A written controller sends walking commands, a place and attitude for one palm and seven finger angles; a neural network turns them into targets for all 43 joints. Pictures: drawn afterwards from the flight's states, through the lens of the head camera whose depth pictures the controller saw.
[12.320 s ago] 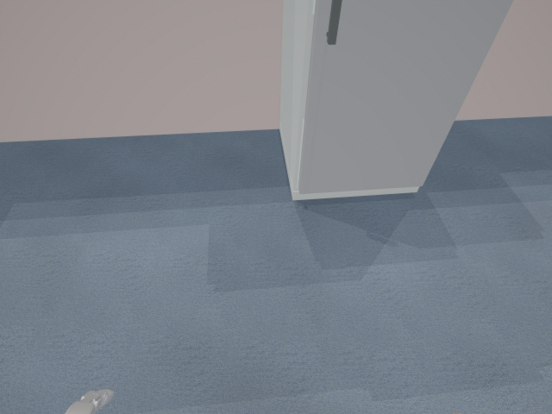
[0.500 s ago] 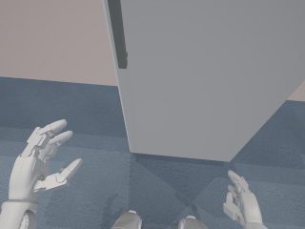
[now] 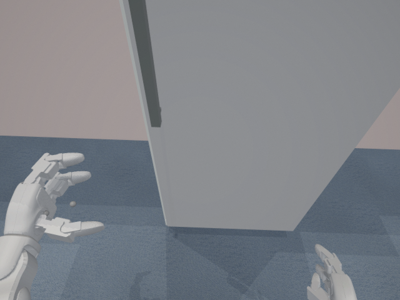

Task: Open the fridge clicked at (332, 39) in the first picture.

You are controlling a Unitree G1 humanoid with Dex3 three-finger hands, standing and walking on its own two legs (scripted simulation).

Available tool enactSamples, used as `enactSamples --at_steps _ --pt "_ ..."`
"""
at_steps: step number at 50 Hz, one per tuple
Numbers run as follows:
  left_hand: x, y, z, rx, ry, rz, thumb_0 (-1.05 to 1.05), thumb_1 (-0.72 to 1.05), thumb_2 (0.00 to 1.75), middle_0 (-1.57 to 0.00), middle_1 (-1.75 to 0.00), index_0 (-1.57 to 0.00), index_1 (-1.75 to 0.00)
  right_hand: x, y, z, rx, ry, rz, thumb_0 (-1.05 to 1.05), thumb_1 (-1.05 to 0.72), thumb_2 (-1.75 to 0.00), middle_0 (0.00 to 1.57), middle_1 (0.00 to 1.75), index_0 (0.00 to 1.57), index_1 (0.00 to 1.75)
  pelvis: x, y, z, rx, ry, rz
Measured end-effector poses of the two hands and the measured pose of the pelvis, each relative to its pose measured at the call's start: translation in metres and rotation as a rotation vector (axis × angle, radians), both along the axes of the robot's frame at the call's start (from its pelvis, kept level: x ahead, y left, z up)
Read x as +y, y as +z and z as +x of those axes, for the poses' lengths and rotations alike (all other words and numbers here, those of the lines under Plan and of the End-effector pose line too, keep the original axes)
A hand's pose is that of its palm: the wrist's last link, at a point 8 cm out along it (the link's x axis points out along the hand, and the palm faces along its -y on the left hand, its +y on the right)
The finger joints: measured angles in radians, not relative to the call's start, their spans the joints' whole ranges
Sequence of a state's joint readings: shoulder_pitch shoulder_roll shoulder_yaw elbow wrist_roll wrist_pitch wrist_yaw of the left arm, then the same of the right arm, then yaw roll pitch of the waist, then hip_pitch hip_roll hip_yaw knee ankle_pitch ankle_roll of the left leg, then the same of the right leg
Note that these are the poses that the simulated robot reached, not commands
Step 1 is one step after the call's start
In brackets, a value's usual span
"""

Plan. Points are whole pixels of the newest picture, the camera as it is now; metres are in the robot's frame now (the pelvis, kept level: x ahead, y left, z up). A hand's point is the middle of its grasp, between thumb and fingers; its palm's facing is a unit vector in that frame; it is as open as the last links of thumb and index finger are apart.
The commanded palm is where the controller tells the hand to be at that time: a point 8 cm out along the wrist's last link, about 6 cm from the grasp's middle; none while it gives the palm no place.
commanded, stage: raise the hand to about handle height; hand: left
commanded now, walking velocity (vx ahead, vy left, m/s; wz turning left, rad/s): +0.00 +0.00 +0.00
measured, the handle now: (148, 56) +0.51 +0.16 +0.23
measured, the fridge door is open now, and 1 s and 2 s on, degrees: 0 0 0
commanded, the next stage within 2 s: move the hooked fingers beside the handle in 0.98 s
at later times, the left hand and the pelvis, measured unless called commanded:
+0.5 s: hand (35, 143) +0.28 +0.28 +0.21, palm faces +0.18 -0.98 -0.07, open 13.9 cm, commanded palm +0.24 +0.32 +0.21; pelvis +0.00 +0.00 +0.02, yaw +0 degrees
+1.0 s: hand (46, 149) +0.28 +0.27 +0.20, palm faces +0.17 -0.98 -0.06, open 14.0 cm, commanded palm +0.24 +0.31 +0.21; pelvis -0.01 -0.01 +0.02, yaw -1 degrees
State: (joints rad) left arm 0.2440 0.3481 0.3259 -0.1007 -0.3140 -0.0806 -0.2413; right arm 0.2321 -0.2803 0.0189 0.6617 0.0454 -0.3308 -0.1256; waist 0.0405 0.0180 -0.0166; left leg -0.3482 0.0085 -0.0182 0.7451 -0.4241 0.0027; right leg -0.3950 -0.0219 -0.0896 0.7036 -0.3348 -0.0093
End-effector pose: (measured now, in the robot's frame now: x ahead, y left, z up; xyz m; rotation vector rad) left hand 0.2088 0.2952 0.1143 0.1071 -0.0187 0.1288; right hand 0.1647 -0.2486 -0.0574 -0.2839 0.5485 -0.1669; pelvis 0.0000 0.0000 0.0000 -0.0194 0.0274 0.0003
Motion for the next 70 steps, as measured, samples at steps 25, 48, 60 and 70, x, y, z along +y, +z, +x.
enactSamples --at_steps 25,48,60,70 --pt "0.038 0.096 0.040 -0.075 0.049 -0.023 -0.02 -0.50 0.30 -0.30 -1.20 -0.31 -1.20 0.031 0.021 0.028 -0.014 0.058 0.064 0.01 -0.90 -0.90 0.21 0.30 0.20 0.30 0.000 0.020 0.002 -0.089 0.002 0.003" --pt "0.026 0.087 0.038 -0.019 0.055 -0.042 -0.02 -0.50 0.30 -0.30 -1.20 -0.31 -1.20 0.014 0.020 0.011 0.009 0.005 0.067 0.01 -0.90 -0.90 0.21 0.30 0.20 0.30 -0.006 0.022 -0.006 -0.102 -0.011 0.007" --pt "0.021 0.085 0.041 -0.021 0.060 -0.060 -0.02 -0.50 0.30 -0.30 -1.20 -0.31 -1.20 0.015 0.020 0.016 -0.002 0.019 0.071 0.01 -0.90 -0.90 0.21 0.30 0.20 0.30 -0.008 0.021 -0.006 -0.097 -0.006 0.009" --pt "0.005 0.084 0.069 -0.007 0.016 -0.061 -0.02 -0.50 0.30 -0.30 -1.20 -0.31 -1.20 0.011 0.016 0.013 0.023 -0.002 0.066 0.01 -0.90 -0.90 0.21 0.30 0.20 0.30 -0.009 0.021 -0.004 -0.085 -0.007 0.011"
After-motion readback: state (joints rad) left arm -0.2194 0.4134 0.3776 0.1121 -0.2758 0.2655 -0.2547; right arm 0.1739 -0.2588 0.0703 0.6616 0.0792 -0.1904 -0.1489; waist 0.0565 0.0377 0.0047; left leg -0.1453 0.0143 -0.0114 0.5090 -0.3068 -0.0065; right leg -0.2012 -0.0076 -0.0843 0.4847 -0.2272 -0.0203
